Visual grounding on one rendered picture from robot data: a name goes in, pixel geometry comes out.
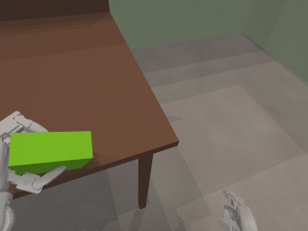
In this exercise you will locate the left robot forearm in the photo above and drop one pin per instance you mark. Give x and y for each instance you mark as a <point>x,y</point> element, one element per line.
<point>7,213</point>

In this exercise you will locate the table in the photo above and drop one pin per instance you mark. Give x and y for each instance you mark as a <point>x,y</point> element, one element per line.
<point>65,65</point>

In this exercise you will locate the right robot hand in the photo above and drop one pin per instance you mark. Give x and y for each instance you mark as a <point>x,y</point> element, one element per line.
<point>240,220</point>

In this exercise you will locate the sponge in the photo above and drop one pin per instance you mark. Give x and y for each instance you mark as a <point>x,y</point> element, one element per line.
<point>40,152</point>

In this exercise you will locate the left robot hand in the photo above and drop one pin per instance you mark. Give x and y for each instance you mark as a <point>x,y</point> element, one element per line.
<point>28,182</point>

